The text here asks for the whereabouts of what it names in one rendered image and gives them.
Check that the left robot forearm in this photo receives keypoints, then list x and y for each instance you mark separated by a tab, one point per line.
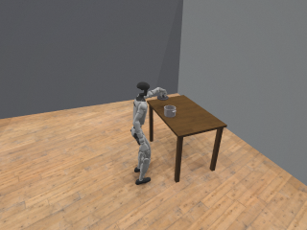
158	89

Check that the robot right upper arm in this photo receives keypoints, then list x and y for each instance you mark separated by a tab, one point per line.
141	109

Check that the pot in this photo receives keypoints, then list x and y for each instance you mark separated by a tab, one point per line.
169	111

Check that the table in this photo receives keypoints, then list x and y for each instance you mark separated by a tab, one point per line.
190	119

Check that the right robot hand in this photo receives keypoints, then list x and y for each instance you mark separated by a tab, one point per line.
144	148

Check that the robot torso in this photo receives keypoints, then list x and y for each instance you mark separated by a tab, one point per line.
143	118

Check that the robot head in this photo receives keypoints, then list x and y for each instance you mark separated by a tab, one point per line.
143	86

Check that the left robot hand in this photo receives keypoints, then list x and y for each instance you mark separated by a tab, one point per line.
163	92

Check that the robot left upper arm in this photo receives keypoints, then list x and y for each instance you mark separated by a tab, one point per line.
149	95

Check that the lid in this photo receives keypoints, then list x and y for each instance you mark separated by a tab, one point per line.
163	98

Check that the right robot forearm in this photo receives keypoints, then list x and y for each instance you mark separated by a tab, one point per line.
137	129

